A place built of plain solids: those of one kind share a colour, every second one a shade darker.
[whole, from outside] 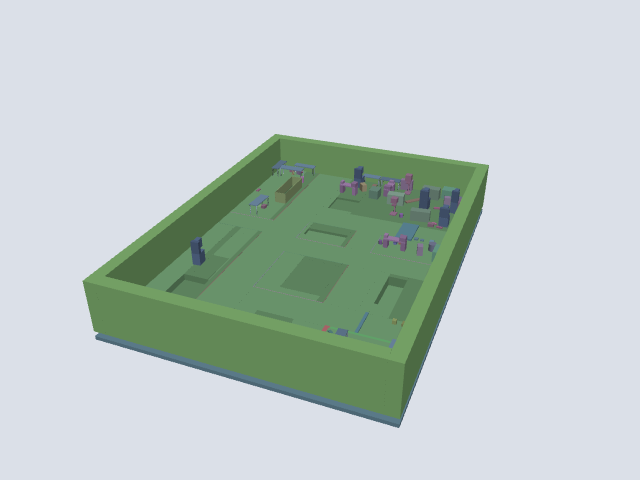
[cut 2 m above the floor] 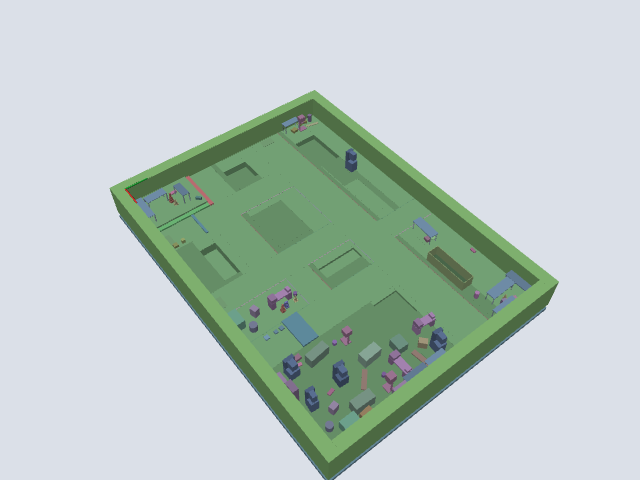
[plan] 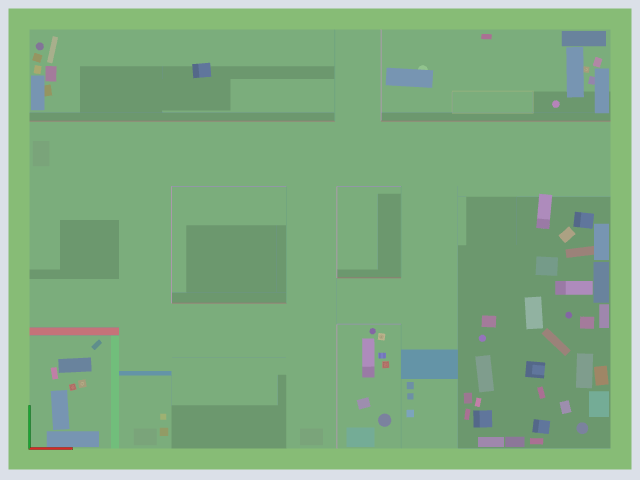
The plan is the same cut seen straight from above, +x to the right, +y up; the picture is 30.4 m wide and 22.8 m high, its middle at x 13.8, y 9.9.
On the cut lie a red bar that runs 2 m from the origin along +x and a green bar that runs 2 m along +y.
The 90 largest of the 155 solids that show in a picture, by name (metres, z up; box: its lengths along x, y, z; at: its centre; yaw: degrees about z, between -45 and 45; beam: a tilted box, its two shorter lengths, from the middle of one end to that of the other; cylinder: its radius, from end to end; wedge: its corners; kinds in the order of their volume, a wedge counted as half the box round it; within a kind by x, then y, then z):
{
 "floor_1": {"box": [1.45, 2.35, 1.0], "at": [0.72, 9.68, -0.5]},
 "floor_2": {"box": [2.4, 2.2, 1.0], "at": [1.2, 17.05, -0.5]},
 "floor_3": {"box": [3.87, 5.37, 1.3], "at": [1.94, 2.69, -0.35]},
 "floor_4": {"box": [4.25, 2.3, 1.0], "at": [2.12, 6.9, -0.5]},
 "floor_5": {"box": [4.25, 0.45, 1.0], "at": [2.12, 8.28, -0.5]},
 "floor_6": {"box": [4.25, 1.6, 1.0], "at": [2.12, 11.65, -0.5]},
 "floor_7": {"box": [2.15, 2.35, 0.67], "at": [2.52, 9.68, -0.98]},
 "floor_8": {"box": [0.65, 2.35, 1.0], "at": [3.92, 9.68, -0.5]},
 "floor_9": {"box": [3.9, 2.2, 0.79], "at": [4.35, 17.05, -0.93]},
 "floor_10": {"box": [2.5, 12.45, 1.0], "at": [5.5, 6.22, -0.5]},
 "floor_11": {"box": [0.7, 3.2, 1.0], "at": [7.1, 9.0, -0.5]},
 "floor_12": {"box": [14.5, 0.4, 1.0], "at": [7.25, 15.75, -0.5]},
 "floor_13": {"box": [14.5, 1.75, 1.0], "at": [7.25, 19.02, -0.5]},
 "floor_14": {"box": [1.3, 1.45, 1.0], "at": [7.4, 2.77, -0.5]},
 "floor_15": {"box": [3.25, 1.5, 1.0], "at": [7.92, 16.8, -0.5]},
 "floor_16": {"box": [5.45, 2.05, 1.0], "at": [9.47, 1.02, -0.5]},
 "floor_17": {"box": [5.45, 0.8, 1.0], "at": [9.47, 3.9, -0.5]},
 "floor_18": {"box": [5.45, 2.6, 1.0], "at": [9.47, 5.6, -0.5]},
 "floor_19": {"box": [5.45, 0.5, 1.0], "at": [9.47, 7.15, -0.5]},
 "floor_20": {"box": [5.45, 1.85, 1.0], "at": [9.47, 11.53, -0.5]},
 "floor_21": {"box": [4.3, 3.2, 1.32], "at": [9.6, 9.0, -0.66]},
 "floor_22": {"box": [3.75, 1.45, 0.54], "at": [9.93, 2.77, -1.05]},
 "floor_23": {"box": [8.2, 0.1, 1.0], "at": [10.4, 16.0, -0.5]},
 "floor_24": {"box": [8.2, 0.6, 1.0], "at": [10.4, 17.85, -0.5]},
 "floor_25": {"box": [4.1, 1.5, 1.32], "at": [11.6, 16.8, -0.66]},
 "floor_26": {"box": [0.45, 3.2, 1.0], "at": [11.97, 9.0, -0.5]},
 "floor_27": {"box": [0.4, 1.45, 1.0], "at": [12.0, 2.77, -0.5]},
 "floor_28": {"box": [2.4, 12.45, 1.0], "at": [13.4, 6.22, -0.5]},
 "floor_29": {"box": [27.6, 3.1, 1.0], "at": [13.8, 14.0, -0.5]},
 "floor_30": {"box": [0.85, 1.5, 1.0], "at": [14.07, 16.8, -0.5]},
 "floor_31": {"box": [0.85, 3.6, 1.0], "at": [15.03, 10.3, -0.5]},
 "floor_32": {"box": [2.2, 4.35, 1.0], "at": [15.6, 17.73, -0.5]},
 "floor_33": {"box": [1.1, 3.6, 1.09], "at": [16.0, 10.3, -0.78]},
 "floor_34": {"box": [3.05, 5.9, 1.0], "at": [16.12, 2.95, -0.5]},
 "floor_35": {"box": [3.05, 2.2, 1.0], "at": [16.12, 7.0, -0.5]},
 "floor_36": {"box": [3.05, 0.4, 1.0], "at": [16.12, 8.3, -0.5]},
 "floor_37": {"box": [3.05, 0.35, 1.0], "at": [16.12, 12.28, -0.5]},
 "floor_38": {"box": [1.1, 3.6, 1.0], "at": [17.1, 10.3, -0.5]},
 "floor_39": {"box": [3.4, 1.0, 1.0], "at": [18.4, 16.45, -0.5]},
 "floor_40": {"box": [2.7, 12.45, 1.0], "at": [19.0, 6.22, -0.5]},
 "floor_41": {"box": [0.4, 2.3, 1.0], "at": [20.55, 10.8, -0.5]},
 "floor_42": {"box": [2.4, 2.3, 1.12], "at": [21.95, 10.8, -0.76]},
 "floor_43": {"box": [3.8, 1.0, 0.81], "at": [22.0, 16.45, -0.92]},
 "floor_44": {"box": [10.9, 0.4, 1.0], "at": [22.15, 15.75, -0.5]},
 "floor_45": {"box": [10.9, 2.95, 1.0], "at": [22.15, 18.43, -0.5]},
 "floor_46": {"box": [7.25, 9.65, 1.0], "at": [23.98, 4.83, -0.5]},
 "floor_47": {"box": [7.25, 0.5, 1.0], "at": [23.98, 12.2, -0.5]},
 "floor_48": {"box": [4.45, 2.3, 1.0], "at": [25.38, 10.8, -0.5]},
 "floor_49": {"box": [3.7, 1.0, 1.0], "at": [25.75, 16.45, -0.5]},
 "wall_1": {"box": [1.0, 19.9, 4.2], "at": [-0.5, 9.95, 1.1]},
 "wall_2": {"box": [29.6, 1.0, 4.2], "at": [13.8, -0.5, 1.1]},
 "wall_3": {"box": [29.6, 1.0, 4.2], "at": [13.8, 20.4, 1.1]},
 "wall_4": {"box": [1.0, 19.9, 4.2], "at": [28.1, 9.95, 1.1]},
 "floor_base_1": {"box": [29.6, 21.9, 0.3], "at": [13.8, 9.95, -1.57]},
 "bandsaw_1": {"box": [0.29, 0.67, 1.03], "at": [7.9, 17.93, 1.53], "yaw": 4.6},
 "bandsaw_2": {"box": [0.86, 0.67, 1.02], "at": [8.18, 17.95, 0.51], "yaw": 4.6},
 "bandsaw_3": {"box": [0.57, 0.4, 0.75], "at": [8.33, 17.97, 1.68], "yaw": 4.6},
 "bandsaw_4": {"box": [0.3, 0.81, 0.87], "at": [21.24, 1.4, 1.3], "yaw": 1.1},
 "bandsaw_5": {"box": [0.89, 0.81, 0.87], "at": [21.53, 1.4, 0.43], "yaw": 1.1},
 "bandsaw_6": {"box": [0.59, 0.49, 0.59], "at": [21.68, 1.4, 1.45], "yaw": 1.1},
 "bandsaw_7": {"box": [0.31, 0.76, 0.94], "at": [23.73, 3.76, 1.41], "yaw": -4.9},
 "bandsaw_8": {"box": [0.9, 0.76, 0.94], "at": [24.02, 3.74, 0.47], "yaw": -4.9},
 "bandsaw_9": {"box": [0.27, 0.63, 1.08], "at": [24.05, 1.06, 1.62], "yaw": -6.4},
 "bandsaw_10": {"box": [0.59, 0.46, 0.64], "at": [24.18, 3.73, 1.56], "yaw": -4.9},
 "bandsaw_11": {"box": [0.79, 0.63, 1.08], "at": [24.31, 1.04, 0.54], "yaw": -6.4},
 "bandsaw_12": {"box": [0.52, 0.38, 0.86], "at": [24.44, 1.02, 1.73], "yaw": -6.4},
 "bandsaw_13": {"box": [0.31, 0.72, 0.96], "at": [26.02, 10.87, 1.44], "yaw": -6.1},
 "bandsaw_14": {"box": [0.92, 0.72, 0.96], "at": [26.33, 10.84, 0.48], "yaw": -6.1},
 "bandsaw_15": {"box": [0.61, 0.43, 0.65], "at": [26.48, 10.82, 1.59], "yaw": -6.1},
 "planer_1": {"box": [0.71, 1.71, 0.96], "at": [21.62, 3.55, 0.48], "yaw": 6.4},
 "planer_2": {"box": [0.79, 1.51, 0.99], "at": [23.96, 6.44, 0.49], "yaw": 3.4},
 "planer_3": {"box": [0.77, 1.64, 1.04], "at": [26.36, 3.69, 0.52], "yaw": -1.9},
 "step_terE_tread_1": {"box": [0.38, 5.37, 1.15], "at": [4.06, 2.69, -0.42]},
 "forge_hearth_1": {"box": [1.33, 0.92, 0.92], "at": [15.72, 0.53, 0.46]},
 "forge_hearth_2": {"box": [0.96, 1.23, 0.88], "at": [27.05, 2.11, 0.44]},
 "tool_cabinet_1": {"box": [1.24, 0.47, 0.96], "at": [21.92, 0.3, 0.48]},
 "tool_cabinet_2": {"box": [0.91, 0.49, 1.83], "at": [23.05, 0.32, 0.92]},
 "tool_cabinet_3": {"box": [0.47, 1.13, 1.01], "at": [27.3, 6.29, 0.51]},
 "step_terN_tread_1": {"box": [4.25, 0.38, 1.15], "at": [2.12, 5.56, -0.42]},
 "step_hump_1": {"box": [2.7, 1.4, 0.2], "at": [19.0, 4.0, 0.05]},
 "table_saw_1": {"box": [1.03, 0.88, 0.83], "at": [24.57, 8.66, 0.41], "yaw": -2.7},
 "anvil_block_1": {"box": [0.57, 0.46, 0.83], "at": [15.88, 2.14, 0.41], "yaw": 14.5},
 "anvil_block_2": {"box": [0.45, 0.58, 0.78], "at": [25.46, 1.96, 0.39], "yaw": 13.1},
 "coal_bin_1": {"box": [0.62, 0.9, 0.61], "at": [27.16, 3.46, 0.3], "yaw": 6.1},
 "lathe_1": {"box": [0.58, 0.37, 0.73], "at": [16.09, 5.03, 0.36], "yaw": 0.3},
 "lathe_2": {"box": [0.58, 0.37, 0.73], "at": [16.1, 3.55, 0.36], "yaw": 0.3},
 "offcut_bin_1": {"box": [0.67, 0.48, 0.67], "at": [25.53, 10.15, 0.34], "yaw": 41.1},
 "quench_tub_1": {"cylinder": 0.32, "from": [16.88, 1.34, 0.0], "to": [16.88, 1.34, 0.61]},
 "pillar_drill_1": {"box": [0.54, 0.57, 0.61], "at": [26.55, 5.97, 1.6], "yaw": -1.1},
 "rail_1": {"box": [3.88, 0.04, 1.0], "at": [22.0, 15.93, 0.5]}
}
